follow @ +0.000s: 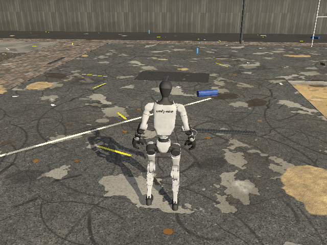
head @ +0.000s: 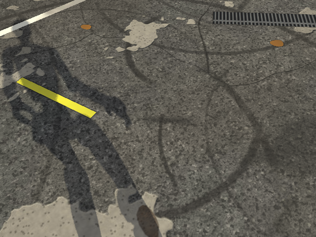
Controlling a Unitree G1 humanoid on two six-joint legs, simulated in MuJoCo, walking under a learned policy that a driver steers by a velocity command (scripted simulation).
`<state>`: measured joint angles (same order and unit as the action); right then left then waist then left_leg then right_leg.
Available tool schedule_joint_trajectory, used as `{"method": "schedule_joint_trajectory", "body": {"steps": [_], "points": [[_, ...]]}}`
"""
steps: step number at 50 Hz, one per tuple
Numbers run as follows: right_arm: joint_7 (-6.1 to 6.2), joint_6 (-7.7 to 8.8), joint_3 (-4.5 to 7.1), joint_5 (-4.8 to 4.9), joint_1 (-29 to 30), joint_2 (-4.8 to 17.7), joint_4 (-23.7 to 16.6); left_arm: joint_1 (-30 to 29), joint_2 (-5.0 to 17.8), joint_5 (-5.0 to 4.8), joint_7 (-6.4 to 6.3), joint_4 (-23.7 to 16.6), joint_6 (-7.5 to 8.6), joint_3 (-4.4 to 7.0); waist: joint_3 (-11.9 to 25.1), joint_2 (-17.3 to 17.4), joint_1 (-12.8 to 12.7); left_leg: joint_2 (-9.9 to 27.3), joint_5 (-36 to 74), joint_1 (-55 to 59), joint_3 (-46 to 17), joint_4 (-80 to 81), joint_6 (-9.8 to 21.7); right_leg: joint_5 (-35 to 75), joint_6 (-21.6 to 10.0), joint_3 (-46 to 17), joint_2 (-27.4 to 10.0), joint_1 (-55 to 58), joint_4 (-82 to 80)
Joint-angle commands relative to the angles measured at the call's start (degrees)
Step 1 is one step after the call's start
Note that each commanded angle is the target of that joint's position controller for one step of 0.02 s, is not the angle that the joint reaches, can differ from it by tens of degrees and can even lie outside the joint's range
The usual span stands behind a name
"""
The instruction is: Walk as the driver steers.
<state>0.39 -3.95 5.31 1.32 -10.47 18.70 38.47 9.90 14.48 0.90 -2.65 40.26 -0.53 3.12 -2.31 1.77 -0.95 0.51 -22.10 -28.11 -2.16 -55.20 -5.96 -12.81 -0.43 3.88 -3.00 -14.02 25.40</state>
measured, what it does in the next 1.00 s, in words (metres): steps on the spot, turning left: left foot, then right foot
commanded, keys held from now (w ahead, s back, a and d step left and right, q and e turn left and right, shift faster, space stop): q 0.96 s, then no key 0.04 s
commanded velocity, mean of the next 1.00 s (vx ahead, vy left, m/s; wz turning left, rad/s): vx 0.00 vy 0.00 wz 0.59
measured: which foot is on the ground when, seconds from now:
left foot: up 0.00-0.12, down 0.14-0.60, up 0.62-0.98, down 1.00-1.00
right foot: down 0.00-0.14, up 0.16-0.58, down 0.60-1.00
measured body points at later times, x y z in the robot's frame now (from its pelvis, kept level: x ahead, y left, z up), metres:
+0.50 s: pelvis +0.00 +0.03 +0.00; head +0.03 +0.06 +0.44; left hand +0.08 +0.35 -0.10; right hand +0.24 -0.20 -0.08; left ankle -0.01 +0.14 -0.74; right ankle +0.06 -0.11 -0.71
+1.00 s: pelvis -0.01 +0.04 -0.01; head +0.01 +0.07 +0.44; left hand -0.06 +0.36 -0.11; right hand +0.28 -0.10 -0.09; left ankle -0.08 +0.13 -0.74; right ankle +0.06 -0.09 -0.74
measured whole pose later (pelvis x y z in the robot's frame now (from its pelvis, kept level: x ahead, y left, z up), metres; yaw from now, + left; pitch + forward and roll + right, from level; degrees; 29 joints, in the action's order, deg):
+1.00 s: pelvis -0.01 +0.04 -0.01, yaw +36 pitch +1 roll -1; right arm -0.8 -4.2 4.6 1.2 -10.2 17.7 34.2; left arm 8.4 17.3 -1.1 -0.9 39.9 -0.9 4.5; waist -3.6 -0.6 -0.6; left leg 1.3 -15.5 -17.1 1.4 -33.6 -1.5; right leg -16.4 2.3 7.6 -6.0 -13.9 30.2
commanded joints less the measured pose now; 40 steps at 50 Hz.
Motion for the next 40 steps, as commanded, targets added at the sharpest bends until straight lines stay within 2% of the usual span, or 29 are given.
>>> {"method": "schedule_joint_trajectory", "body": {"steps": [1, 3, 5, 6, 7, 8, 9, 10, 11, 12, 13, 16, 19, 22, 25, 27, 28, 29, 30, 31, 32, 33, 34, 35, 37, 40], "points": [[-0.75, 0.8, 0.22, -0.04, 3.75, 3.03, -6.51, -0.03, 12.82, -0.43, 0.26, -3.07, 0.18, 3.9, 6.52, -12.6, -1.8, 0.67, -0.87, 0.49, 3.68, 7.6, 0.69, 24.14, -12.12, -8.16, -14.08, 9.51, -5.4], [-1.14, 0.41, 0.59, -0.01, 3.27, 3.74, -6.85, -0.12, 13.17, -1.06, 0.81, -2.78, 0.25, 4.16, 6.49, -12.97, -1.61, 0.2, -0.08, 3.31, 5.15, 12.66, 2.01, 24.49, -11.78, -7.44, -14.91, 9.56, -4.25], [-1.63, 0.12, 0.9, 0.04, 1.23, 3.62, -6.58, -1.22, 13.36, -2.13, 1.07, -2.48, 0.37, 4.35, 6.44, -12.57, 0.19, -0.45, 4.89, 8.01, 6.37, 21.74, 4.44, 24.03, -9.91, -5.97, -14.94, 8.74, -1.19], [-1.64, 0.11, 1.23, -0.06, -1.11, 3.74, -5.76, -1.29, 12.66, -2.72, 1.09, -2.05, 0.47, 4.24, 6.79, -11.58, 1.56, -1.59, 10.65, 12.99, 7.03, 28.74, 6.28, 21.49, -7.6, -3.97, -13.85, 6.66, 1.99], [-1.11, 0.16, 2.06, -0.17, -3.38, 5.81, -5.2, 1.96, 10.7, -2.38, 1.33, -0.62, 0.76, 3.79, 7.78, -6.79, 1.9, -0.82, 19.24, 21.24, 3.3, 33.74, 8.48, 14.46, -3.39, -0.34, -11.45, 1.07, 8.11], [-0.08, 0.44, 3.77, -0.37, -5.53, 12.93, -5.98, 2.21, 6.93, 0.64, 1.7, -2.27, 0.95, 2.55, 9.1, 10.36, 0.82, 13.43, 42.28, 32.66, -15.8, 33.28, 14.14, -10.33, 2.72, 5.21, -4.86, -14.98, 25.25], [-0.39, 1.55, 3.53, -2.25, -4.35, 14.49, -7.36, -2.85, 6.95, 1.12, 1.24, -5.13, 1.17, 2.32, 9.73, 15.31, 2.98, 22.8, 50.72, 30.24, -27.45, 33.11, 26.39, -27.29, 5.39, -1.08, 2.24, -25.56, 37.61], [-0.82, 2.74, 2.85, -2.85, -4.9, 11.69, -7.02, -5.68, 9.68, 0.05, 0.94, -5.27, 1.13, 3.08, 10.76, 8.65, 5.28, 20.54, 45.11, 28.55, -24.42, 34.5, 27.16, -25.71, 5.1, -6.39, 1.16, -25.57, 43.39], [-0.61, 3.45, 2.28, -2.38, -2.34, 10.12, -6.45, -5.87, 10.05, -0.79, 0.74, -5.0, 0.93, 3.36, 8.36, 6.88, 3.35, 16.78, 40.62, 26.8, -19.64, 34.38, 23.73, -20.77, 4.44, -7.5, 0.35, -25.89, 43.79], [-0.2, 3.5, 1.98, -1.31, 0.39, 8.78, -6.59, -4.75, 9.85, -0.52, 0.25, -3.91, 0.71, 3.55, 7.34, 4.5, 2.0, 13.76, 36.69, 25.55, -16.96, 34.2, 20.71, -16.58, 4.46, -7.94, -0.06, -25.94, 41.64], [0.19, 3.24, 1.48, -0.43, 2.32, 7.76, -6.85, -3.99, 10.41, -0.14, -0.08, -3.66, 0.49, 3.78, 6.76, 5.19, 1.11, 12.5, 36.32, 23.88, -15.77, 34.32, 19.52, -13.6, 4.86, -8.1, 0.01, -24.79, 40.1], [0.98, 2.68, 1.29, -0.97, 2.44, 7.84, -6.92, -2.08, 8.75, -0.48, 0.4, -3.08, 0.74, 3.39, 8.43, 5.57, 0.22, 10.29, 35.78, 21.75, -14.79, 34.49, 19.45, -8.64, 5.75, -7.29, 2.18, -20.26, 36.07], [1.45, 2.43, 1.66, -0.69, 1.65, 8.77, -6.62, -3.92, 7.35, -0.64, 0.64, -3.54, 0.93, 2.7, 8.22, 5.93, 1.32, 9.62, 29.65, 21.37, -16.79, 34.1, 19.14, -7.15, 5.94, -7.94, 3.12, -17.76, 26.36], [1.3, 2.08, 1.99, -0.78, 2.04, 9.7, -6.8, -4.78, 7.58, -0.88, 1.2, -3.98, 1.2, 2.61, 7.31, 7.18, 1.94, 9.33, 23.35, 18.09, -20.33, 34.12, 19.24, -7.63, 5.46, -8.45, 4.28, -13.31, 19.8], [0.8, 1.79, 2.01, -0.56, 2.7, 9.72, -6.96, -4.41, 8.27, -1.3, 1.87, -4.33, 1.81, 2.9, 6.9, 8.0, 2.1, 8.96, 22.86, 17.21, -24.7, 33.28, 18.9, -8.45, 4.55, -8.77, 5.36, -9.7, 14.09], [0.72, 1.56, 1.93, -0.12, 3.7, 9.51, -7.15, -2.89, 8.28, -1.44, 2.36, -4.24, 2.35, 3.09, 7.21, 8.04, 1.15, 8.05, 24.19, 17.56, -27.0, 31.63, 17.87, -6.41, 3.59, -8.71, 5.72, -6.27, 7.38], [0.87, 1.39, 1.8, 0.3, 4.75, 9.15, -7.36, -1.07, 8.13, -1.38, 2.53, -3.72, 2.62, 3.26, 7.44, 7.71, -0.27, 6.69, 23.61, 16.65, -27.0, 30.15, 16.44, -1.75, 2.86, -8.13, 5.68, -2.41, 0.81], [1.11, 1.33, 1.49, 0.54, 4.5, 8.13, -7.41, 0.5, 9.07, -1.05, 2.43, -3.26, 2.77, 3.67, 7.83, 6.37, -0.88, 4.61, 19.21, 13.81, -25.91, 28.03, 14.03, 4.62, 1.67, -8.85, 3.34, 3.07, -4.48], [1.14, 1.43, 0.69, -0.14, 1.98, 5.3, -7.46, 1.86, 12.72, -0.09, 2.03, -3.68, 2.56, 4.44, 9.96, -2.28, 0.35, 0.28, 5.63, 7.65, -20.47, 18.89, 10.6, 9.78, -2.2, -17.77, -7.34, 10.13, -6.21], [1.15, 1.87, 0.92, 0.32, 0.76, 5.35, -8.73, 0.61, 16.52, 1.36, 2.11, -3.19, 1.98, 5.15, 6.4, -18.36, 2.73, -9.12, -12.86, -4.05, -8.39, 8.58, 6.96, 19.65, -11.76, -31.24, -17.41, 9.71, -8.43], [1.3, 2.27, 2.49, -0.78, -0.61, 10.28, -7.35, -1.15, 13.05, 1.52, 2.01, -4.76, 2.25, 4.32, 6.2, -14.27, 1.8, -5.02, -14.92, -5.14, -8.0, -5.57, 4.27, 19.88, -16.21, -32.67, -21.09, 7.02, -8.59], [1.12, 2.05, 3.39, -0.23, -1.3, 11.88, -6.08, -3.71, 10.09, 1.1, 1.63, -5.51, 2.28, 3.34, 5.36, -10.62, 2.74, -3.91, -11.04, -4.85, -7.64, -10.83, 3.47, 17.78, -14.56, -26.97, -17.99, 5.04, -7.98], [1.26, 1.37, 3.39, -0.11, -2.42, 10.57, -4.69, -5.96, 8.96, 0.43, 1.34, -5.95, 2.11, 2.98, 4.19, -8.8, 3.53, -3.33, -7.64, -4.88, -6.65, -13.31, 2.35, 14.42, -11.93, -21.46, -14.04, 4.23, -7.49], [1.31, 0.81, 3.14, -0.25, -2.58, 9.29, -4.4, -6.58, 8.29, -0.41, 1.04, -6.02, 2.02, 2.71, 3.28, -8.86, 2.97, -3.07, -4.34, -6.57, -6.16, -15.43, 1.42, 13.58, -10.99, -18.5, -12.42, 4.87, -7.34], [0.91, 0.47, 2.26, 0.26, -1.16, 6.42, -5.18, -5.29, 8.4, -0.28, 0.46, -5.72, 1.44, 2.46, 2.5, -9.7, 1.71, -2.42, -1.28, -6.89, -3.11, -13.71, 0.24, 15.09, -10.96, -13.14, -10.11, 5.24, -7.82], [0.48, 0.75, 1.35, 0.27, 2.87, 4.7, -7.41, -1.68, 9.95, 0.14, 0.0, -4.87, 0.64, 3.07, 4.23, -11.32, -1.25, -0.19, -1.18, -7.55, -0.91, -5.01, -0.7, 17.69, -12.49, -11.51, -11.86, 11.44, -7.33]]}}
